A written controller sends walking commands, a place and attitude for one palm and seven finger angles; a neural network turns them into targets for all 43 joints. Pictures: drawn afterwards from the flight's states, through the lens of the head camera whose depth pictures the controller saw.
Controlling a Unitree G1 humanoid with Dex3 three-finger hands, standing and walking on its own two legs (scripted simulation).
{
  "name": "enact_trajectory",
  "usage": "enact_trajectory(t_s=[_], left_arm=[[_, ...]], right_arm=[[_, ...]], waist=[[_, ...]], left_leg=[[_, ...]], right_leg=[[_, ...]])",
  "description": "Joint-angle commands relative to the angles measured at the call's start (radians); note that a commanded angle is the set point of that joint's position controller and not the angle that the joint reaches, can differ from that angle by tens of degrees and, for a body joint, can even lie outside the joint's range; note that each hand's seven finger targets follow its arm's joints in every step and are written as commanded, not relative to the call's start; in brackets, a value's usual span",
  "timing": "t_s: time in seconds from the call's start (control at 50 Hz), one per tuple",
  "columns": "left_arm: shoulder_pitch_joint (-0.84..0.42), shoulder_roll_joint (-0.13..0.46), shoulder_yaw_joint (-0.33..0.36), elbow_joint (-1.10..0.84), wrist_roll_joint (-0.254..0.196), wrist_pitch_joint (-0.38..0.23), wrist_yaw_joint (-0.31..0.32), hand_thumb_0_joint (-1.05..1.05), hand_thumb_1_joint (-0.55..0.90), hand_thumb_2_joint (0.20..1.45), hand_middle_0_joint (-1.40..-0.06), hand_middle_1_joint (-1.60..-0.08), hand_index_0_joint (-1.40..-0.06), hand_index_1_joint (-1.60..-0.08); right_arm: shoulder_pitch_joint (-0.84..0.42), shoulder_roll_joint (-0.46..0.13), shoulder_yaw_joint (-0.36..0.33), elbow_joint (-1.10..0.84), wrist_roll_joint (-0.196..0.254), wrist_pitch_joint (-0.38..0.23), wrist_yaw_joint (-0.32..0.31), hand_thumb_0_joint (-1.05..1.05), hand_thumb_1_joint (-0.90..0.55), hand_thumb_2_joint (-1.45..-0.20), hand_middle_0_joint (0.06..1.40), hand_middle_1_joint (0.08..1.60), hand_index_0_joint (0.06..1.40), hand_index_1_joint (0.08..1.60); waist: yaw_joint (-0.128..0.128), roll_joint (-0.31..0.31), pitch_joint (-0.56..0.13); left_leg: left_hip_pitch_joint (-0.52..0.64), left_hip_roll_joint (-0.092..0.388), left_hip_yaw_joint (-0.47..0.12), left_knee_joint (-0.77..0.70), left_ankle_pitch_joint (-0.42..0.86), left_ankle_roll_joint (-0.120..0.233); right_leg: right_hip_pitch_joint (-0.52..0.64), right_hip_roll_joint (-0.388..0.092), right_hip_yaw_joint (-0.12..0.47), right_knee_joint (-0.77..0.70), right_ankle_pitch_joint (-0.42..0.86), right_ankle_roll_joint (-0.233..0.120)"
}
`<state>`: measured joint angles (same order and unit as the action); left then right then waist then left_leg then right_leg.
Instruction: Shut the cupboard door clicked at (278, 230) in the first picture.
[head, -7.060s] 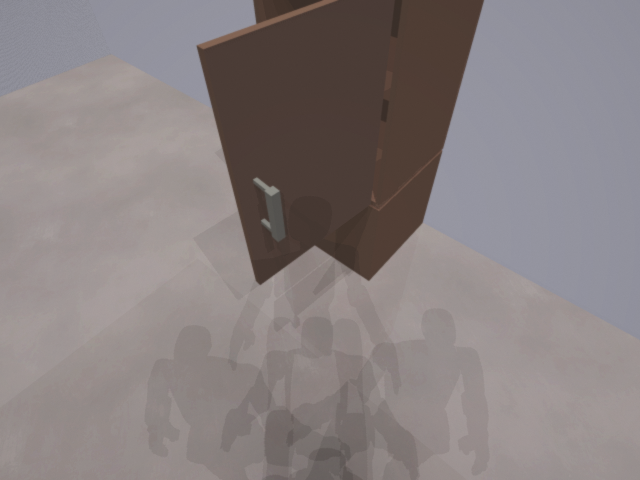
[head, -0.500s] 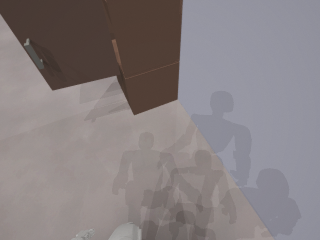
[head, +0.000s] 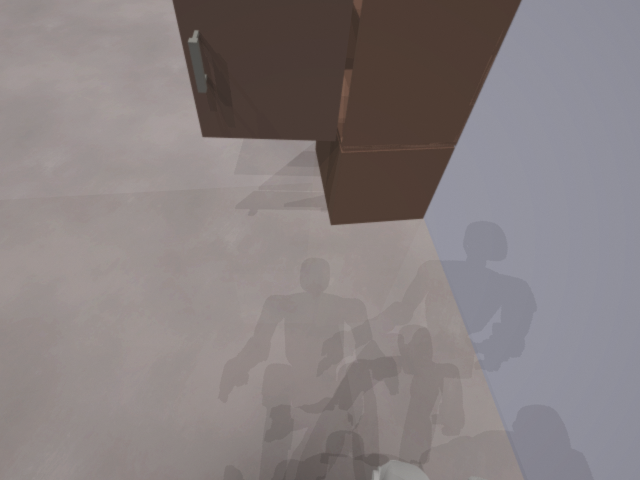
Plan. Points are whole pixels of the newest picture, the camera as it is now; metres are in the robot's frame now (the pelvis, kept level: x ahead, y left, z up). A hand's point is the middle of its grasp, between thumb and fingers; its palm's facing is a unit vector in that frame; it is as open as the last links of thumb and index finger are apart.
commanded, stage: take the last steps up to it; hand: left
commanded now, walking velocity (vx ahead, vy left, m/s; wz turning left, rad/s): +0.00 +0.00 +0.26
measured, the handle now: (199, 62) +1.02 +0.40 -0.09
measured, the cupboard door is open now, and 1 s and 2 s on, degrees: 84 84 84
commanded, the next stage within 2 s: come to a stop and stand still in 1.86 s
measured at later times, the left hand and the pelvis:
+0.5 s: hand out of the picture -0.01 +0.13 -0.15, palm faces +0.23 -0.94 -0.25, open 7.3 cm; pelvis +0.05 -0.04 +0.00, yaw +9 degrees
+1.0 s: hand (151, 396) +0.23 +0.27 -0.18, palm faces +0.21 -0.96 -0.18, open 7.3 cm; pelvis +0.21 +0.08 +0.00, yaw +8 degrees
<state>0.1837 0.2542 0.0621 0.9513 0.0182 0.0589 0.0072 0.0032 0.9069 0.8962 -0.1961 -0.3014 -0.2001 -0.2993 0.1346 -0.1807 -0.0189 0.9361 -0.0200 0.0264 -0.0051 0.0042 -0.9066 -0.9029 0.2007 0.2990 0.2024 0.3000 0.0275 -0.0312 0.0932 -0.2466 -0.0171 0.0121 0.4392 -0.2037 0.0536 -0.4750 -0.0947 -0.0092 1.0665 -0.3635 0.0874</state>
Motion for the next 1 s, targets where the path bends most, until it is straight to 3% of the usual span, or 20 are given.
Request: enact_trajectory(t_s=[0.0, 0.08, 0.14, 0.16, 0.18, 0.2, 0.22, 0.26, 0.3, 0.38, 0.58, 0.62, 0.66, 0.68, 0.7, 0.72, 0.74, 0.78, 0.86, 0.98], left_arm=[[-0.015, 0.047, 0.002, -0.070, -0.002, -0.022, 0.004, 0.000, 0.900, 0.900, -0.200, -0.300, -0.200, -0.300], [-0.020, 0.022, -0.005, -0.071, -0.005, -0.035, 0.003, 0.000, 0.900, 0.900, -0.200, -0.300, -0.200, -0.300], [0.108, 0.039, 0.010, -0.026, -0.002, -0.055, -0.005, 0.000, 0.900, 0.900, -0.200, -0.300, -0.200, -0.300], [0.179, 0.098, 0.026, -0.006, 0.010, -0.068, -0.001, 0.000, 0.900, 0.900, -0.200, -0.300, -0.200, -0.300], [0.231, 0.188, 0.045, 0.000, 0.020, -0.073, 0.007, 0.000, 0.900, 0.900, -0.200, -0.300, -0.200, -0.300], [0.206, 0.175, 0.032, -0.009, 0.007, -0.076, 0.014, 0.000, 0.900, 0.900, -0.200, -0.300, -0.200, -0.300], [0.137, 0.132, 0.028, -0.020, 0.004, -0.081, 0.018, 0.000, 0.900, 0.900, -0.200, -0.300, -0.200, -0.300], [0.099, 0.053, 0.005, -0.013, -0.004, -0.106, 0.011, 0.000, 0.900, 0.900, -0.200, -0.300, -0.200, -0.300], [0.143, 0.017, -0.004, 0.009, -0.009, -0.123, 0.009, 0.000, 0.900, 0.900, -0.200, -0.300, -0.200, -0.300], [0.252, 0.024, -0.003, 0.062, -0.005, -0.139, 0.015, 0.000, 0.900, 0.900, -0.200, -0.300, -0.200, -0.300], [0.359, 0.021, -0.020, 0.154, 0.013, -0.141, 0.022, 0.000, 0.900, 0.900, -0.200, -0.300, -0.200, -0.300], [0.347, 0.039, -0.015, 0.163, 0.016, -0.136, 0.022, 0.000, 0.900, 0.900, -0.200, -0.300, -0.200, -0.300], [0.294, 0.062, -0.005, 0.156, 0.008, -0.136, 0.020, 0.000, 0.900, 0.900, -0.200, -0.300, -0.200, -0.300], [0.297, 0.051, -0.008, 0.154, 0.003, -0.134, 0.016, 0.000, 0.900, 0.900, -0.200, -0.300, -0.200, -0.300], [0.348, -0.005, -0.014, 0.138, -0.010, -0.129, 0.008, 0.000, 0.900, 0.900, -0.200, -0.300, -0.200, -0.300], [0.295, -0.049, -0.032, 0.103, -0.014, -0.129, 0.008, 0.000, 0.900, 0.900, -0.200, -0.300, -0.200, -0.300], [0.224, -0.043, -0.021, 0.080, -0.016, -0.122, 0.015, 0.000, 0.900, 0.900, -0.200, -0.300, -0.200, -0.300], [0.151, -0.051, -0.013, 0.087, -0.007, -0.113, 0.008, 0.000, 0.900, 0.900, -0.200, -0.300, -0.200, -0.300], [0.216, -0.083, -0.005, 0.106, 0.006, -0.078, -0.009, 0.000, 0.900, 0.900, -0.200, -0.300, -0.200, -0.300], [0.053, -0.066, -0.001, 0.027, 0.008, -0.064, -0.024, 0.000, 0.900, 0.900, -0.200, -0.300, -0.200, -0.300]], right_arm=[[0.086, -0.205, -0.057, -0.028, -0.003, -0.017, -0.018, 0.000, -0.900, -0.900, 0.200, 0.300, 0.200, 0.300], [0.103, -0.197, -0.060, -0.013, -0.008, -0.013, -0.016, 0.000, -0.900, -0.900, 0.200, 0.300, 0.200, 0.300], [0.058, -0.180, -0.063, -0.018, 0.002, -0.011, -0.010, 0.000, -0.900, -0.900, 0.200, 0.300, 0.200, 0.300], [0.054, -0.127, -0.058, -0.024, 0.010, -0.013, -0.004, 0.000, -0.900, -0.900, 0.200, 0.300, 0.200, 0.300], [0.013, -0.077, -0.047, -0.064, 0.009, -0.018, 0.003, 0.000, -0.900, -0.900, 0.200, 0.300, 0.200, 0.300], [-0.028, -0.160, -0.064, -0.067, -0.009, -0.012, 0.011, 0.000, -0.900, -0.900, 0.200, 0.300, 0.200, 0.300], [-0.010, -0.154, -0.071, -0.058, -0.012, -0.007, 0.019, 0.000, -0.900, -0.900, 0.200, 0.300, 0.200, 0.300], [0.035, -0.129, -0.071, 0.004, -0.012, -0.001, 0.028, 0.000, -0.900, -0.900, 0.200, 0.300, 0.200, 0.300], [0.067, -0.100, -0.064, 0.027, -0.008, 0.003, 0.033, 0.000, -0.900, -0.900, 0.200, 0.300, 0.200, 0.300], [0.041, -0.072, -0.056, 0.036, -0.003, 0.006, 0.037, 0.000, -0.900, -0.900, 0.200, 0.300, 0.200, 0.300], [-0.137, -0.036, -0.023, -0.015, 0.002, -0.020, 0.054, 0.000, -0.900, -0.900, 0.200, 0.300, 0.200, 0.300], [-0.121, -0.035, -0.022, -0.008, 0.003, -0.035, 0.052, 0.000, -0.900, -0.900, 0.200, 0.300, 0.200, 0.300], [0.078, -0.065, -0.030, 0.048, -0.003, -0.053, 0.034, 0.000, -0.900, -0.900, 0.200, 0.300, 0.200, 0.300], [0.226, -0.117, -0.042, 0.091, -0.007, -0.059, 0.024, 0.000, -0.900, -0.900, 0.200, 0.300, 0.200, 0.300], [0.348, -0.240, -0.070, 0.114, -0.019, -0.069, 0.008, 0.000, -0.900, -0.900, 0.200, 0.300, 0.200, 0.300], [0.420, -0.299, -0.087, 0.127, -0.006, -0.064, -0.009, 0.000, -0.900, -0.900, 0.200, 0.300, 0.200, 0.300], [0.372, -0.281, -0.084, 0.120, -0.002, -0.059, -0.018, 0.000, -0.900, -0.900, 0.200, 0.300, 0.200, 0.300], [0.223, -0.171, -0.055, 0.082, -0.003, -0.082, -0.026, 0.000, -0.900, -0.900, 0.200, 0.300, 0.200, 0.300], [0.178, -0.083, -0.025, 0.086, -0.002, -0.108, -0.027, 0.000, -0.900, -0.900, 0.200, 0.300, 0.200, 0.300], [0.222, -0.083, -0.031, 0.090, -0.006, -0.108, -0.021, 0.000, -0.900, -0.900, 0.200, 0.300, 0.200, 0.300]], waist=[[-0.050, 0.166, -0.133], [-0.052, 0.205, -0.152], [0.018, 0.148, -0.150], [0.053, -0.026, -0.151], [0.092, -0.313, -0.092], [0.075, -0.186, -0.014], [0.030, -0.102, 0.020], [-0.012, -0.141, 0.056], [-0.017, -0.156, 0.040], [0.002, -0.098, -0.007], [0.028, -0.161, 0.075], [0.015, -0.170, 0.049], [-0.081, -0.157, -0.055], [-0.141, -0.076, -0.156], [-0.169, 0.150, -0.313], [-0.183, 0.255, -0.362], [-0.156, 0.157, -0.288], [-0.096, 0.100, -0.122], [-0.010, 0.149, -0.053], [-0.012, 0.100, 0.018]], left_leg=[[0.133, 0.255, -0.228, -0.119, 0.337, 0.124], [0.086, 0.233, -0.272, -0.103, 0.221, 0.123], [-0.123, 0.147, -0.250, -0.028, -0.163, 0.066], [-0.307, 0.044, -0.144, 0.155, -0.293, 0.008], [-0.515, -0.063, -0.015, 0.433, -0.413, -0.057], [-0.519, 0.003, -0.089, 0.610, -0.363, -0.056], [-0.510, 0.034, -0.107, 0.662, -0.264, -0.057], [-0.478, 0.053, -0.090, 0.726, -0.092, -0.079], [-0.465, 0.052, -0.061, 0.733, -0.017, -0.095], [-0.498, 0.065, -0.022, 0.699, 0.023, -0.109], [-0.416, 0.068, 0.085, 0.346, -0.001, -0.067], [-0.274, 0.040, 0.114, 0.242, -0.061, -0.041], [0.015, -0.030, 0.158, 0.112, -0.023, -0.012], [0.247, 0.003, 0.130, 0.061, 0.033, 0.002], [0.518, 0.261, -0.181, 0.066, 0.157, 0.079], [0.573, 0.412, -0.415, -0.031, 0.309, 0.162], [0.481, 0.448, -0.382, -0.085, 0.353, 0.186], [0.217, 0.386, -0.231, -0.130, 0.338, 0.142], [0.073, 0.300, -0.031, -0.204, 0.341, 0.100], [0.093, 0.286, 0.011, -0.265, 0.297, 0.112]], right_leg=[[-0.002, 0.016, -0.011, -0.123, -0.052, -0.006], [0.136, 0.062, -0.039, -0.320, -0.096, -0.030], [0.432, 0.072, -0.057, -0.627, 0.038, -0.049], [0.595, -0.073, 0.102, -0.761, -0.086, -0.090], [0.625, -0.354, 0.470, -0.892, -0.223, -0.194], [0.447, -0.420, 0.494, -0.942, -0.245, -0.243], [0.406, -0.383, 0.394, -0.948, -0.228, -0.236], [0.385, -0.243, 0.196, -0.911, 0.033, -0.165], [0.411, -0.200, 0.069, -0.887, 0.256, -0.138], [0.523, -0.214, -0.013, -0.842, 0.538, -0.140], [0.529, -0.238, -0.069, -0.836, 0.630, -0.184], [0.500, -0.245, -0.083, -0.772, 0.722, -0.179], [0.437, -0.200, -0.145, -0.565, 0.891, -0.154], [0.340, -0.167, -0.155, -0.365, 0.753, -0.131], [0.101, -0.037, -0.194, -0.091, 0.262, -0.083], [-0.065, 0.041, -0.099, 0.170, -0.212, -0.085], [-0.127, 0.007, -0.015, 0.295, -0.199, -0.112], [-0.147, -0.051, 0.018, 0.325, -0.036, -0.097], [-0.066, -0.047, 0.007, 0.171, 0.057, -0.082], [-0.126, -0.037, -0.014, -0.069, 0.200, -0.081]])
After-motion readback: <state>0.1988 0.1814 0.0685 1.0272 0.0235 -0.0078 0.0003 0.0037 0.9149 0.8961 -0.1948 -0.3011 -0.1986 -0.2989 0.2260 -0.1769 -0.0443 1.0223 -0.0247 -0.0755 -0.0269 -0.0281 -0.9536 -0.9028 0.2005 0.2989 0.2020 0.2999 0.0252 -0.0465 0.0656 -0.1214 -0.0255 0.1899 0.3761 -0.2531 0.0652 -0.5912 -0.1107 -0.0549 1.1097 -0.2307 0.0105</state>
